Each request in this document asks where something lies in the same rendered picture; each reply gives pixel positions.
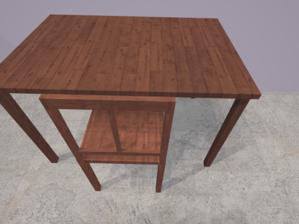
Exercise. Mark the table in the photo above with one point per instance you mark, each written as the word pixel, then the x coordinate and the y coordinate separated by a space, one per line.
pixel 127 56

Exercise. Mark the chair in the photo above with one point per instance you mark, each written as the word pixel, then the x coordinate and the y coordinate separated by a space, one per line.
pixel 120 130

